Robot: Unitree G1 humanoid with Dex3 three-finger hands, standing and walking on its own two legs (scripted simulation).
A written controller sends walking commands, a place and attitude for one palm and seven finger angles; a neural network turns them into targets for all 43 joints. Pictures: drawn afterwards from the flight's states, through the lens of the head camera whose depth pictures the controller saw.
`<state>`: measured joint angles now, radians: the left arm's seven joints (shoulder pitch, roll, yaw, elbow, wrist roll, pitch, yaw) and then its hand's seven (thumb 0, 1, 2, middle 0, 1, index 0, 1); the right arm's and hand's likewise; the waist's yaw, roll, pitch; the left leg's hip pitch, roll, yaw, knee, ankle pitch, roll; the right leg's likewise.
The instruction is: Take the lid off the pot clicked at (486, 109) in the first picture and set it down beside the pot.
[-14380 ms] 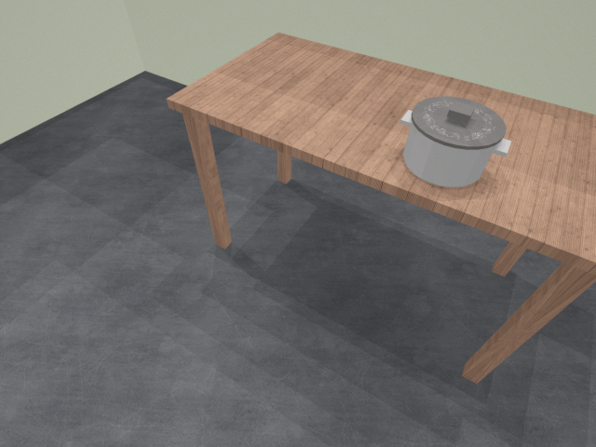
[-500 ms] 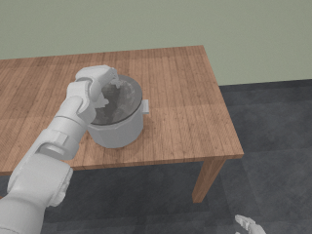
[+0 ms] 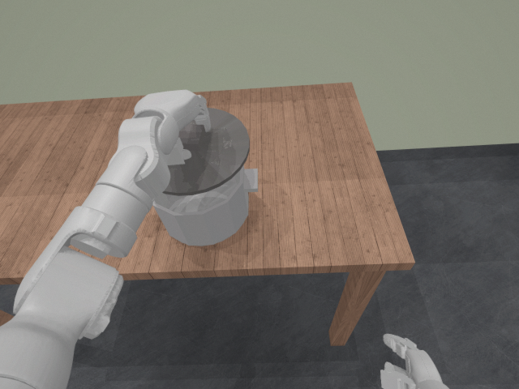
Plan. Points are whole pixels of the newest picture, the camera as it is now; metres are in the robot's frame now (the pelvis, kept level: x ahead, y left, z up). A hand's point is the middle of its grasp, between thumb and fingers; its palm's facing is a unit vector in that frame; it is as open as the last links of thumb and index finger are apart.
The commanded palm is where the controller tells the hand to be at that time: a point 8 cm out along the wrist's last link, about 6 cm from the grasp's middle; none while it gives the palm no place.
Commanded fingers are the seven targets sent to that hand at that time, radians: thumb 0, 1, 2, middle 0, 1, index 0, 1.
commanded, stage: lift the lid straight up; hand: left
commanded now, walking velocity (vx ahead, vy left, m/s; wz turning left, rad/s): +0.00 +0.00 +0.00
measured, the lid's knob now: (188, 137) +0.48 +0.14 +0.13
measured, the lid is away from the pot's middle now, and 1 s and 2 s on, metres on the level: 0.01 0.01 0.12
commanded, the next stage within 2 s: move the lid sideways beside the pot in 1.04 s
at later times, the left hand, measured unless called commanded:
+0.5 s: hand (171, 120) +0.45 +0.14 +0.19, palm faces -0.24 -0.06 -0.97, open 8.4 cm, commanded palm +0.43 +0.15 +0.27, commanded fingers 0.00 0.59 1.09 -1.01 -1.12 -0.73 -0.96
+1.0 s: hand (156, 101) +0.46 +0.16 +0.22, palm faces -0.24 -0.07 -0.97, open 8.4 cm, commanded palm +0.44 +0.16 +0.30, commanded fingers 0.00 0.59 1.09 -1.01 -1.12 -0.73 -0.96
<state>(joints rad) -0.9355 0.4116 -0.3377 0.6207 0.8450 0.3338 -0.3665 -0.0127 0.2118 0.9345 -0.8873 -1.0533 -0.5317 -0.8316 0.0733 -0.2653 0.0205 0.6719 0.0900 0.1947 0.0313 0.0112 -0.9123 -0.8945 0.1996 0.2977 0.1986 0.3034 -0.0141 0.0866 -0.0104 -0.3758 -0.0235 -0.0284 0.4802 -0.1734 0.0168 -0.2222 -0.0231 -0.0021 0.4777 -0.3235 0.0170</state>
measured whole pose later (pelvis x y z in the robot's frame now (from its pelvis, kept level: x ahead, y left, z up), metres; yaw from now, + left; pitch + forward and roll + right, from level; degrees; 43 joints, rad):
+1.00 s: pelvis -0.01 +0.01 +0.00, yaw +1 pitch +4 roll +0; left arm -1.20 0.45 -0.33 0.75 0.87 0.35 -0.52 -0.01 0.21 0.94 -0.90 -1.06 -0.53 -0.83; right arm 0.10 -0.27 0.02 0.69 0.09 0.15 0.03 0.01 -0.91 -0.89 0.20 0.30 0.20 0.30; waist -0.02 0.07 0.00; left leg -0.38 -0.04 -0.03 0.46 -0.14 0.03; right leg -0.23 -0.04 -0.01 0.47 -0.30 0.03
